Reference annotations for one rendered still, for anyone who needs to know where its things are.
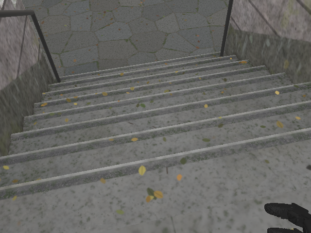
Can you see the stairs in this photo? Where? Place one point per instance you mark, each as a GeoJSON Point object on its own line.
{"type": "Point", "coordinates": [110, 117]}

